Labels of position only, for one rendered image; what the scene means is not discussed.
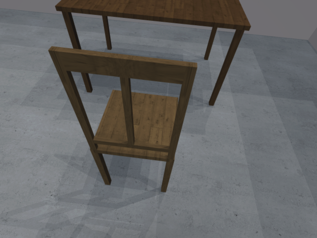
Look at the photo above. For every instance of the table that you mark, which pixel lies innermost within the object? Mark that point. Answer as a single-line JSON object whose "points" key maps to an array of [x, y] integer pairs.
{"points": [[211, 13]]}

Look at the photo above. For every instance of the chair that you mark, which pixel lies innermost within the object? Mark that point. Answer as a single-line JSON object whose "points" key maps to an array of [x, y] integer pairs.
{"points": [[134, 124]]}

